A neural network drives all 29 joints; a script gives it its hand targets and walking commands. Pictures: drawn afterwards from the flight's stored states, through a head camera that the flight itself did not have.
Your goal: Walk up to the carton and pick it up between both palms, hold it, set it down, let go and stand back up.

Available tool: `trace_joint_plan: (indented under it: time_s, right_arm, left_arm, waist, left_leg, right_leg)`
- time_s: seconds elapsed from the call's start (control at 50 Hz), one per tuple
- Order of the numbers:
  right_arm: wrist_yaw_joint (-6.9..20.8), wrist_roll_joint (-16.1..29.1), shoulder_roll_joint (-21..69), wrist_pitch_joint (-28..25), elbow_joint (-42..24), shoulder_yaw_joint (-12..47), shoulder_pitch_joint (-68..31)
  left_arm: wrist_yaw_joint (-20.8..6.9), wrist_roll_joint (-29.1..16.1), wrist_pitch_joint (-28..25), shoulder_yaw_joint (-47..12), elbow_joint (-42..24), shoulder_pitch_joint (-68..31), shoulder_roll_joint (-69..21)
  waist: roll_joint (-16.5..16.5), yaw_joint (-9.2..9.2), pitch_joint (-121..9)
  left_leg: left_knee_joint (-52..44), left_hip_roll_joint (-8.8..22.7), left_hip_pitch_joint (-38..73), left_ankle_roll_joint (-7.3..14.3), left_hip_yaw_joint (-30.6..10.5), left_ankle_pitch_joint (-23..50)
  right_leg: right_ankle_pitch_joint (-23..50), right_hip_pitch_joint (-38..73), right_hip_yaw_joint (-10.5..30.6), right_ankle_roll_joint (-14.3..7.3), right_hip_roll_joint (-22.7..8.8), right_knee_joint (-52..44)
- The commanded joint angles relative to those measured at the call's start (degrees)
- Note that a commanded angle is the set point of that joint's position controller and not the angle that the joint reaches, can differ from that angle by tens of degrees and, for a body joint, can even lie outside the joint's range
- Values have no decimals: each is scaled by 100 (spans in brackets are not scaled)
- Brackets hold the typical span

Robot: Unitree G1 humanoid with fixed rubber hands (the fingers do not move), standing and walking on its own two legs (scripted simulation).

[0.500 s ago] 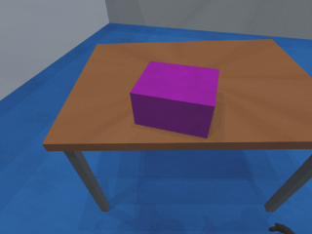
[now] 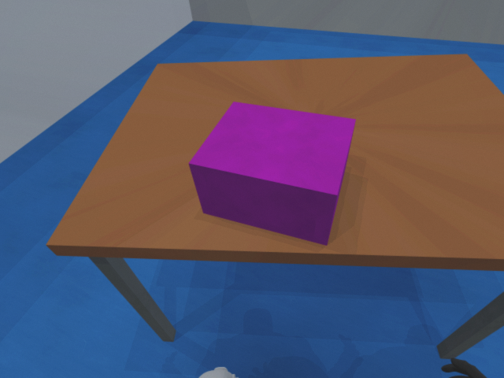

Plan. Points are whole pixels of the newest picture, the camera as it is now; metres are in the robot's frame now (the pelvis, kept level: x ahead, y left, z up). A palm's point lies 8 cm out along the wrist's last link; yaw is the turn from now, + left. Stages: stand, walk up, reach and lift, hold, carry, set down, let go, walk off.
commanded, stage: walk up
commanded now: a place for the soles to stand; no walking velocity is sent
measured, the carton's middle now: (276, 168) +0.51 -0.04 +0.05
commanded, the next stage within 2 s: reach and lift in 1.50 s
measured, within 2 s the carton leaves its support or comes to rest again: neither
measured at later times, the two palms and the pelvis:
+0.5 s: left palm out of the picture +0.16 +0.35 -0.07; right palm (466, 375) +0.16 -0.29 -0.07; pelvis +0.05 +0.03 +0.00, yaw -2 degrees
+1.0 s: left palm out of the picture +0.16 +0.35 -0.07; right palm (459, 367) +0.17 -0.28 -0.06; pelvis +0.05 +0.04 +0.00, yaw -3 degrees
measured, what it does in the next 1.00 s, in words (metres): steps on the spot: left foot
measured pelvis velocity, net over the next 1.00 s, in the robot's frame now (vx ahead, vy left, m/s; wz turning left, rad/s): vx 0.05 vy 0.04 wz -0.05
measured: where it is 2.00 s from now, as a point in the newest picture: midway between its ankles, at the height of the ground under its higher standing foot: outside the picture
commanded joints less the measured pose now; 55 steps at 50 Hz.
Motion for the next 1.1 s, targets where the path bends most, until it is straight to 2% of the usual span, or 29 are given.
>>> trace_joint_plan:
  time_s: [0.0, 0.06, 0.08, 0.1, 0.12, 0.16, 0.22, 0.24, 0.28, 0.3, 0.32, 0.36, 0.4, 0.44, 0.48, 0.52, 0.54, 0.6, 0.64, 0.66, 0.74, 0.8, 0.84, 0.9, 0.94, 0.98, 1.02, 1.04, 1.08]
  right_arm:
    - [-3, 100, -760, 11, 245, -632, 320]
    - [-117, 10, -891, -80, 488, -709, 813]
    - [-154, -80, -1105, -89, 459, -734, 772]
    - [-181, -123, -1393, -108, 234, -713, 452]
    - [-172, -71, -1657, -87, 159, -762, 275]
    - [-144, -35, -1508, -53, 114, -693, -141]
    - [-81, 23, -1024, 30, 11, -512, -571]
    - [-76, 78, -809, 30, -3, -444, -510]
    - [-62, 125, -506, 37, -67, -383, -361]
    - [-87, 124, -803, 46, -24, -467, -413]
    - [-97, 98, -874, -21, 33, -484, -346]
    - [-98, 64, -954, -134, 137, -573, 118]
    - [-105, 66, -1212, -152, 162, -626, 169]
    - [-101, 103, -1165, -84, 152, -607, -92]
    - [-112, 156, -835, -42, 40, -482, -454]
    - [-125, 188, -626, -15, -86, -454, -622]
    - [-127, 172, -618, 3, -79, -465, -609]
    - [-103, 72, -829, -62, 43, -561, -237]
    - [-100, 43, -1133, -108, 118, -644, -46]
    - [-92, 57, -1183, -85, 150, -660, -20]
    - [-78, 108, -813, 12, 20, -493, -701]
    - [-57, 122, -632, 34, -61, -465, -773]
    - [-45, 58, -796, -2, 60, -523, -511]
    - [-39, 29, -1194, -69, 137, -623, -171]
    - [-40, 28, -1257, -45, 174, -627, -324]
    - [-37, 50, -1012, 11, 56, -529, -680]
    - [-83, 196, -624, -60, 20, -393, -874]
    - [-111, 220, -676, -90, 70, -404, -767]
    - [-141, 180, -882, -141, 177, -459, -550]
  left_arm:
    - [112, 54, -9, 643, -335, -373, 1768]
    - [137, 22, 95, 408, -391, -572, 1282]
    - [159, 4, 117, 329, -384, -380, 1002]
    - [163, -51, 150, 259, -357, -352, 788]
    - [217, -38, 185, 417, -217, -419, 1230]
    - [174, -17, 122, 517, -38, -137, 1367]
    - [191, -14, -58, 493, 320, 479, 1133]
    - [230, 18, -110, 506, 330, 511, 1188]
    - [285, 105, -170, 623, 176, 297, 1766]
    - [286, 45, -136, 614, 79, 72, 1855]
    - [283, 35, -101, 553, 13, -165, 1786]
    - [271, -14, -73, 422, -147, -500, 1369]
    - [287, -77, -32, 361, -86, -356, 1064]
    - [298, -81, -69, 362, 26, -116, 1069]
    - [298, -15, -160, 407, 89, 77, 1218]
    - [319, 17, -189, 541, 100, 295, 1637]
    - [327, -13, -158, 558, 77, 202, 1713]
    - [309, -9, -78, 458, -117, -406, 1434]
    - [307, -59, 6, 357, -88, -518, 1003]
    - [322, -55, 13, 368, -53, -462, 1050]
    - [302, 33, -142, 418, 154, 11, 1198]
    - [318, 55, -159, 540, 117, 21, 1698]
    - [301, 48, -100, 475, 25, -394, 1582]
    - [291, -5, 0, 351, 1, -554, 1040]
    - [294, -6, -39, 384, 89, -332, 1091]
    - [285, 35, -138, 399, 190, -74, 1132]
    - [262, 108, -125, 426, 156, -337, 1336]
    - [234, 72, -95, 419, 53, -564, 1400]
    - [214, -14, -21, 340, -34, -839, 1227]
  waist:
    - [-1449, 98, -136]
    - [-706, -251, -543]
    - [174, -255, -565]
    - [841, -184, -258]
    - [581, -236, -42]
    - [559, 8, 163]
    - [549, 349, -360]
    - [210, 413, -507]
    - [-1237, 283, -458]
    - [-929, 164, -363]
    - [-736, 40, -417]
    - [-305, -203, -834]
    - [340, -122, -801]
    - [313, 62, -848]
    - [-45, 246, -1020]
    - [-619, 293, -1011]
    - [-655, 211, -916]
    - [-282, -132, -878]
    - [489, -158, -739]
    - [448, -151, -688]
    - [122, 236, -743]
    - [-697, 111, -601]
    - [-468, -121, -514]
    - [546, -163, -360]
    - [500, -21, -371]
    - [292, 201, -432]
    - [-782, 157, -369]
    - [-763, 5, -445]
    - [-298, -103, -631]
  left_leg:
    - [-1006, 222, 806, -45, 318, 574]
    - [-2169, -14, 2124, 96, 138, 752]
    - [-2874, 503, 2214, 306, -1038, -170]
    - [-3989, 1595, 1767, 746, -3290, -1688]
    - [-4480, 1960, 1067, 1163, -3762, -2824]
    - [-4137, 1710, 466, 1264, -2983, -2296]
    - [-3066, 1110, -7, 790, -1290, -284]
    - [-2451, 948, -319, 571, -971, 159]
    - [-706, 195, -907, 4, -9, 288]
    - [-948, 236, -433, -8, 21, -43]
    - [-1364, 264, 129, 75, -53, 371]
    - [-2083, 700, 1424, 409, -924, 1333]
    - [-2745, 1598, 1856, 1161, -2199, 1931]
    - [-2530, 1565, 1614, 1192, -1739, 2778]
    - [-1924, 1088, 856, 690, -820, 3035]
    - [-823, 426, 244, 180, -33, 2354]
    - [-836, 349, 223, 104, 79, 1625]
    - [-1860, 639, 1246, 325, -639, 1697]
    - [-2965, 1586, 1713, 1026, -2076, 1468]
    - [-3063, 1749, 1670, 1261, -2209, 1584]
    - [-2395, 1111, 467, 604, -938, 1475]
    - [-1126, 251, 204, 54, 15, 790]
    - [-1705, 352, 818, 170, -315, 495]
    - [-3449, 1654, 1448, 961, -2368, -65]
    - [-3406, 1682, 1171, 1145, -2168, 380]
    - [-2948, 1290, 530, 729, -1334, 605]
    - [-1983, 674, 48, 215, -464, 1328]
    - [-1731, 433, 524, 85, -160, 1458]
    - [-2103, 636, 1135, 218, -568, 1659]
  right_leg:
    - [-474, -556, 1857, -1221, -1055, -2348]
    - [-112, -1170, 1107, -781, -558, -730]
    - [-456, -1519, 734, -545, -280, 163]
    - [-807, -2033, 253, -140, 363, 973]
    - [-1243, -1730, 570, -158, 356, 1167]
    - [-1129, -1003, 566, -177, 169, 776]
    - [-211, 699, 250, -244, 400, -887]
    - [-1, 1212, 591, -332, 262, -1267]
    - [-257, 1154, 3286, -992, -1159, -2206]
    - [334, 747, 3277, -1350, -1431, -2022]
    - [1027, 368, 2729, -1297, -1227, -1501]
    - [1444, -489, 1288, -558, -432, -460]
    - [45, -938, 278, -89, 266, 381]
    - [-327, -303, 332, -126, 270, -359]
    - [1299, 744, 750, -285, -2, -833]
    - [2259, 1030, 2077, -865, -834, -1192]
    - [2448, 928, 2227, -1100, -1067, -1178]
    - [1653, -204, 1473, -704, -625, -503]
    - [-51, -898, 195, -119, 266, 445]
    - [-814, -782, 245, -117, 277, 276]
    - [546, 766, 697, -318, 58, -948]
    - [942, 498, 2507, -1103, -1061, -1595]
    - [678, -220, 2059, -961, -864, -1186]
    - [-551, -1103, 189, -155, 307, 280]
    - [-889, -559, 331, -201, 232, -64]
    - [-124, 362, 423, -280, 247, -895]
    - [1032, 530, 1601, -582, -346, -1414]
    - [1297, 141, 1930, -752, -564, -1433]
    - [1569, -257, 1339, -559, -269, -823]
